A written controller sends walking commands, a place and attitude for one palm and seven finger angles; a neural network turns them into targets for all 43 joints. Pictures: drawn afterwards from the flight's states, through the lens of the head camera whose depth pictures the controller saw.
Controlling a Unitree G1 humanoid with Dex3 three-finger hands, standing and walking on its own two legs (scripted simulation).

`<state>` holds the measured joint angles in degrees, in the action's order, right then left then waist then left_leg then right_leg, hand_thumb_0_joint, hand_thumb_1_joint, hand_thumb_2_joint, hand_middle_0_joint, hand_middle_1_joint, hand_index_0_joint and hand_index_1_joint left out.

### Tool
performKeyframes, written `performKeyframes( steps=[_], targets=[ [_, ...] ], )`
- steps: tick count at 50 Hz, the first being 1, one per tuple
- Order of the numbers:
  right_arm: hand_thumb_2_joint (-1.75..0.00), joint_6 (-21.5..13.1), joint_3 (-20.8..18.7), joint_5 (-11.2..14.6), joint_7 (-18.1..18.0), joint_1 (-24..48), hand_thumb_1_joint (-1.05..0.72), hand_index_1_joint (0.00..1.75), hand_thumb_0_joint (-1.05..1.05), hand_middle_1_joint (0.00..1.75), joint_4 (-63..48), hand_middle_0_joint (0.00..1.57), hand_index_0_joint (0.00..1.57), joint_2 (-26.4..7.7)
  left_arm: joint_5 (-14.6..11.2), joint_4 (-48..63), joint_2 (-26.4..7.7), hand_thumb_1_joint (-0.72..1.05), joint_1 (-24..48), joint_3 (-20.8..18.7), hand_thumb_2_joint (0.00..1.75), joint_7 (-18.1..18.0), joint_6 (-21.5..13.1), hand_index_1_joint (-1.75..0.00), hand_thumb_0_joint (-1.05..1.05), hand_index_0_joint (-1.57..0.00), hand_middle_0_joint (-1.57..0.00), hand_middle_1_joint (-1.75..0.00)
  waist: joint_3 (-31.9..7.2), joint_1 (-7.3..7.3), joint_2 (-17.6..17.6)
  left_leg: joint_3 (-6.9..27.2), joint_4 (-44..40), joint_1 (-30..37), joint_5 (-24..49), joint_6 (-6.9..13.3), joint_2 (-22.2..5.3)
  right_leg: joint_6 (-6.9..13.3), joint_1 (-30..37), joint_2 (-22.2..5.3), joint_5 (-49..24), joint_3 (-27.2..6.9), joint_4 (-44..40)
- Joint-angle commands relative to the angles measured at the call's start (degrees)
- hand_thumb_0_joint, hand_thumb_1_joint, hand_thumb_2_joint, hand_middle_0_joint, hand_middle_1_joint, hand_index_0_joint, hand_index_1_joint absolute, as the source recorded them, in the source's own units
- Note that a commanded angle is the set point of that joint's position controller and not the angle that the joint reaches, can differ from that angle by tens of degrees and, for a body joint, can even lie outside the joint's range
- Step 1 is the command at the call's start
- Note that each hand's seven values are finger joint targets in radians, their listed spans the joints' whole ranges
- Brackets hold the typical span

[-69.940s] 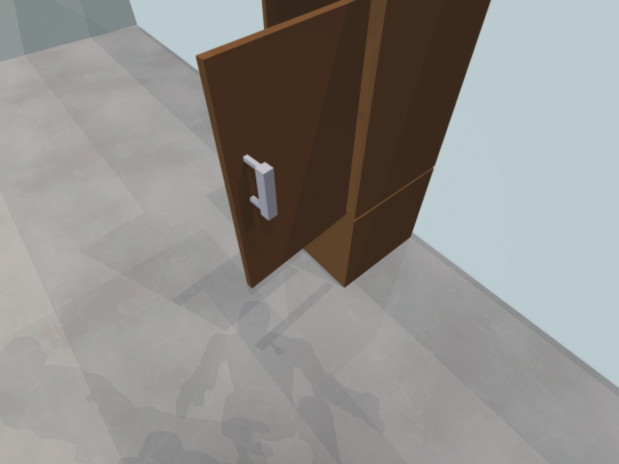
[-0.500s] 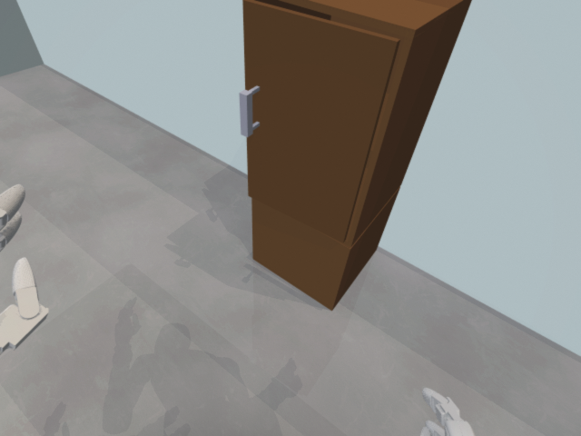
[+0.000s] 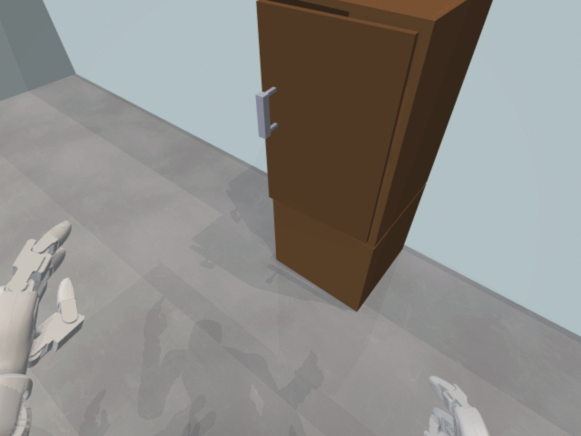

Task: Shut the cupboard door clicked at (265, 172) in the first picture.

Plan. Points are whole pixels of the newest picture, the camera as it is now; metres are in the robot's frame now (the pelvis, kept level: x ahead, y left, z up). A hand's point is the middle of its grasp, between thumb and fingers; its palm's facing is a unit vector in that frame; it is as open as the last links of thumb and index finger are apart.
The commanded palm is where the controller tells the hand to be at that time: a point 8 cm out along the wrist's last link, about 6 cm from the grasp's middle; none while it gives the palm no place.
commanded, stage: let the arm hang, fingers relaxed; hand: left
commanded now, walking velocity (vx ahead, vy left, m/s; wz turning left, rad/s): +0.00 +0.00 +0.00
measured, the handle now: (268, 112) +0.87 +0.11 +0.00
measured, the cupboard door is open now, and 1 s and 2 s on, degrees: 4 4 4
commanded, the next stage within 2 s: look to check the result in 1.04 s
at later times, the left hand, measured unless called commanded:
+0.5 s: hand out of the picture -0.06 +0.19 -0.17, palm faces +0.05 -0.98 -0.22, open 7.2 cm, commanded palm none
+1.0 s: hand out of the picture -0.02 +0.16 -0.17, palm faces +0.06 -0.99 -0.15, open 7.3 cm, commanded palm none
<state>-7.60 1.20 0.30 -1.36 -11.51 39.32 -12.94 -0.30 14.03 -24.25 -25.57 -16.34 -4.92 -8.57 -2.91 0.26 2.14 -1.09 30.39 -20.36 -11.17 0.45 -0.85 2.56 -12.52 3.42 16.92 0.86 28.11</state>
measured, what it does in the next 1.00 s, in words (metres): stands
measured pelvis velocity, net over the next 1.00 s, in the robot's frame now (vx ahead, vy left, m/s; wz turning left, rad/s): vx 0.00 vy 0.01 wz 0.01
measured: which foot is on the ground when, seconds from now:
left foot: down 0.00-1.00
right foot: down 0.00-1.00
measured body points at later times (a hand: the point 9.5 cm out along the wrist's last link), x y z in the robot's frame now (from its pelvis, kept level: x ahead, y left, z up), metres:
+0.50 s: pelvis -0.01 +0.00 +0.01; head +0.00 +0.01 +0.45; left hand -0.06 +0.24 -0.15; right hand -0.03 -0.23 -0.15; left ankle +0.04 +0.11 -0.74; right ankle -0.03 -0.09 -0.74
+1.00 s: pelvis +0.00 +0.01 +0.01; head -0.01 +0.01 +0.46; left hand -0.02 +0.21 -0.16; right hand -0.02 -0.21 -0.15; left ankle +0.04 +0.11 -0.74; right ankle -0.03 -0.09 -0.74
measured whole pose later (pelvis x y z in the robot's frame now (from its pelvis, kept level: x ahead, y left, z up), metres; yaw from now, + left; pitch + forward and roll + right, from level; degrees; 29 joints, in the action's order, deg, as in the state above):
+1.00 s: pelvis +0.00 +0.01 +0.01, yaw +0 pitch -1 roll +0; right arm 0.4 0.4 -0.6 -2.5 -18.4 64.1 -7.7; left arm 0.7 -65.1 -6.3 -18.6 -0.3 -1.8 0.0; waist -0.4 -0.2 -0.2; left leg -1.5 23.1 -14.0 -8.0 1.6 1.0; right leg 1.6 -7.6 1.6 15.1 0.5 23.9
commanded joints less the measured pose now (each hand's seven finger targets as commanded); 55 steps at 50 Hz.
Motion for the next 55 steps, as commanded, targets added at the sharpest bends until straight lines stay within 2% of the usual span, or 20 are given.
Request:
performKeyframes(
  steps=[1, 2, 3, 4, 5, 6, 7, 9, 11, 13, 14, 16, 21, 24, 27, 35, 41, 46, 48, 55],
  targets=[
    [-0.90, 2.93, -5.11, -0.53, 0.55, 0.68, -0.90, 0.30, 0.00, 0.30, -0.36, 0.20, 0.20, -12.57, 1.85, -26.12, 1.19, 0.90, 5.29, 11.21, 0.90, 5.02, 8.31, -0.30, 0.00, -0.20, -0.20, -0.30, -3.20, -1.38, -10.87, 4.52, 5.81, 5.86, 17.03, 1.65, -5.44, 2.26, -4.86, -9.60, -24.53, -5.97, 2.55],
    [-0.90, 3.92, -4.76, -0.73, 0.49, 1.17, -0.90, 0.30, 0.00, 0.30, -0.41, 0.20, 0.20, -12.43, 1.92, -29.23, 0.41, 0.90, 7.10, 11.34, 0.90, 5.05, 8.35, -0.30, 0.00, -0.20, -0.20, -0.30, -2.24, -1.26, -13.96, 4.91, 6.59, 4.70, 13.17, 1.84, -4.27, 3.04, -5.04, -10.70, -23.20, -7.16, 1.29],
    [-0.90, 4.79, -4.53, -0.93, 0.59, 1.38, -0.90, 0.30, 0.00, 0.30, -0.21, 0.20, 0.20, -11.95, 2.00, -32.66, -0.34, 0.90, 9.04, 11.55, 0.90, 4.94, 8.37, -0.30, 0.00, -0.20, -0.20, -0.30, -0.95, -1.51, -15.00, 4.78, 6.99, 3.94, 10.04, 1.47, -2.85, 4.28, -5.66, -11.79, -21.97, -8.35, 0.08],
    [-0.90, 5.79, -4.16, -1.20, 0.54, 1.53, -0.90, 0.30, 0.00, 0.30, 0.27, 0.20, 0.20, -11.12, 1.86, -35.94, -0.37, 0.90, 10.28, 11.84, 0.90, 4.75, 8.65, -0.30, 0.00, -0.20, -0.20, -0.30, 0.62, -1.50, -15.58, 4.10, 7.60, 3.59, 5.58, 1.19, -1.63, 5.27, -6.54, -12.99, -19.70, -9.56, -1.71],
    [-0.90, 6.70, -3.93, -1.66, 0.50, 1.35, -0.90, 0.30, 0.00, 0.30, 1.33, 0.20, 0.20, -10.29, 1.91, -39.77, -0.17, 0.90, 11.49, 12.23, 0.90, 4.49, 8.81, -0.30, 0.00, -0.20, -0.20, -0.30, 1.54, -1.63, -14.49, 3.47, 8.24, 3.91, 1.56, 0.79, -0.86, 6.10, -7.45, -13.97, -16.60, -10.56, -3.44],
    [-0.90, 7.52, -3.68, -1.98, 0.48, 1.19, -0.90, 0.30, 0.00, 0.30, 2.45, 0.20, 0.20, -9.33, 1.92, -43.24, 0.33, 0.90, 12.51, 12.67, 0.90, 4.24, 9.03, -0.30, 0.00, -0.20, -0.20, -0.30, 2.92, -1.72, -12.95, 2.97, 8.39, 4.12, -1.52, 0.48, -0.41, 6.58, -8.07, -14.26, -14.14, -11.29, -4.94],
    [-0.90, 8.05, -3.40, -2.12, 0.44, 0.39, -0.90, 0.30, 0.00, 0.30, 3.90, 0.20, 0.20, -8.80, 1.93, -46.43, 0.57, 0.90, 13.76, 13.12, 0.90, 4.01, 9.16, -0.30, 0.00, -0.20, -0.20, -0.30, 3.07, -2.20, -10.77, 3.09, 6.76, 5.21, -1.00, 0.36, -0.74, 6.49, -7.95, -13.83, -11.49, -10.87, -5.42],
    [-0.90, 8.26, -2.64, -2.11, 0.49, -0.93, -0.90, 0.30, 0.00, 0.30, 6.82, 0.20, 0.20, -7.40, 1.59, -52.34, 1.96, 0.90, 13.55, 13.88, 0.90, 3.78, 9.27, -0.30, 0.00, -0.20, -0.20, -0.30, 2.46, -2.09, -2.60, 5.07, 1.35, 8.36, 6.86, 0.63, -2.75, 4.01, -7.74, -11.21, -6.06, -8.84, -4.51],
    [-0.90, 8.03, -2.05, -1.97, 0.18, -0.62, -0.90, 0.30, 0.00, 0.30, 9.56, 0.20, 0.20, -7.09, 1.14, -58.36, 3.69, 0.90, 11.17, 14.33, 0.90, 3.83, 9.36, -0.30, 0.00, -0.20, -0.20, -0.30, 3.49, -0.94, 5.83, 8.82, -4.87, 5.19, 5.10, 1.90, -5.20, 1.51, -3.52, -7.54, -0.58, -7.21, -4.68],
    [-0.90, 7.81, -2.16, -1.96, -0.33, -0.71, -0.90, 0.30, 0.00, 0.30, 11.66, 0.20, 0.20, -7.02, 1.28, -63.16, 4.95, 0.90, 8.24, 13.50, 0.90, 3.77, 9.08, -0.30, 0.00, -0.20, -0.20, -0.30, 3.21, 0.48, 7.13, 9.35, -7.23, 2.62, 2.03, 2.23, -5.48, 1.36, 1.71, -7.09, -1.31, -6.76, -6.50],
    [-0.90, 7.75, -2.16, -1.93, -0.47, -1.50, -0.90, 0.30, 0.00, 0.30, 12.76, 0.20, 0.20, -5.93, 1.12, -65.09, 5.67, 0.90, 7.16, 13.57, 0.90, 3.83, 8.95, -0.30, 0.00, -0.20, -0.20, -0.30, 1.74, 0.45, 8.03, 8.40, -7.14, 3.33, 1.35, 1.96, -5.11, 1.63, 2.93, -7.73, -2.20, -7.20, -7.48],
    [-0.90, 7.70, -2.01, -1.62, -0.70, -3.41, -0.90, 0.30, 0.00, 0.30, 15.14, 0.20, 0.20, -4.89, 0.82, -68.33, 5.96, 0.90, 7.08, 14.05, 0.90, 3.89, 8.58, -0.30, 0.00, -0.20, -0.20, -0.30, 0.66, -0.10, 6.14, 7.22, -6.80, 5.56, 1.94, 1.38, -4.64, 2.02, 3.44, -8.44, -3.35, -7.98, -9.39],
    [-0.90, 8.04, -2.19, -1.22, -1.03, -7.26, -0.90, 0.30, 0.00, 0.30, 19.51, 0.20, 0.20, -3.84, 0.69, -74.04, 7.57, 0.90, 5.90, 14.92, 0.90, 3.74, 8.54, -0.30, 0.00, -0.20, -0.20, -0.30, 5.49, -0.72, -0.35, 6.81, -8.97, 6.85, -0.60, 1.44, -4.99, 1.73, 0.14, -8.05, -0.09, -7.03, -12.21],
    [-0.90, 8.01, -2.11, -1.08, -1.14, -8.84, -0.90, 0.30, 0.00, 0.30, 21.20, 0.20, 0.20, -3.00, 0.66, -76.30, 8.33, 0.90, 4.55, 15.21, 0.90, 3.48, 8.38, -0.30, 0.00, -0.20, -0.20, -0.30, 5.66, -0.92, -2.12, 6.34, -9.47, 8.25, -0.40, 1.47, -5.02, 1.60, -0.47, -8.03, 0.35, -6.62, -12.50],
    [-0.90, 8.03, -2.10, -1.09, -1.23, -9.69, -0.90, 0.30, 0.00, 0.30, 22.32, 0.20, 0.20, -2.10, 0.74, -77.65, 9.49, 0.90, 3.22, 15.35, 0.90, 3.24, 8.47, -0.30, 0.00, -0.20, -0.20, -0.30, 7.33, -0.85, -2.61, 6.51, -10.67, 7.70, -1.42, 1.65, -5.04, 1.30, -1.36, -7.60, 0.49, -6.38, -11.98],
    [-0.90, 7.72, -1.82, -1.04, -1.23, -10.31, -0.90, 0.30, 0.00, 0.30, 23.84, 0.20, 0.20, -0.31, 0.89, -78.96, 11.40, 0.90, 0.66, 15.46, 0.90, 2.74, 8.32, -0.30, 0.00, -0.20, -0.20, -0.30, 8.22, -0.46, -3.60, 6.22, -11.85, 7.87, -0.73, 1.94, -4.98, 0.74, -1.91, -7.57, -1.29, -5.97, -10.58],
    [-0.90, 7.71, -1.93, -1.17, -1.19, -10.71, -0.90, 0.30, 0.00, 0.30, 24.00, 0.20, 0.20, 0.10, 1.04, -78.72, 11.57, 0.90, 0.88, 15.18, 0.90, 2.66, 8.43, -0.30, 0.00, -0.20, -0.20, -0.30, 10.25, -0.52, -0.79, 6.89, -13.52, 6.16, -4.36, 1.84, -4.85, 0.58, -2.83, -7.20, 0.17, -5.79, -10.05],
    [-0.90, 7.36, -2.01, -1.17, -1.23, -10.52, -0.90, 0.30, 0.00, 0.30, 23.62, 0.20, 0.20, -0.23, 1.05, -78.51, 11.41, 0.90, 1.10, 14.94, 0.90, 2.77, 8.18, -0.30, 0.00, -0.20, -0.20, -0.30, 8.68, -0.35, -0.61, 6.80, -13.31, 6.63, -2.80, 1.92, -4.69, 0.66, -1.46, -7.48, -1.66, -5.80, -10.01],
    [-0.90, 7.37, -2.08, -1.05, -1.26, -10.37, -0.90, 0.30, 0.00, 0.30, 23.34, 0.20, 0.20, -0.57, 1.05, -78.45, 11.22, 0.90, 1.14, 14.90, 0.90, 2.77, 8.02, -0.30, 0.00, -0.20, -0.20, -0.30, 8.45, -0.37, -1.95, 6.33, -12.36, 7.65, -0.95, 1.88, -4.58, 0.73, -1.68, -7.52, -2.04, -5.77, -10.43],
    [-0.90, 7.27, -2.02, -1.07, -1.29, -9.95, -0.90, 0.30, 0.00, 0.30, 23.44, 0.20, 0.20, -1.17, 0.89, -78.28, 10.53, 0.90, 2.31, 14.84, 0.90, 2.79, 7.92, -0.30, 0.00, -0.20, -0.20, -0.30, 7.78, -0.62, -0.51, 6.20, -11.84, 9.05, 2.12, 1.84, -4.85, 0.79, -0.92, -7.81, -3.60, -6.10, -10.71]
  ],
)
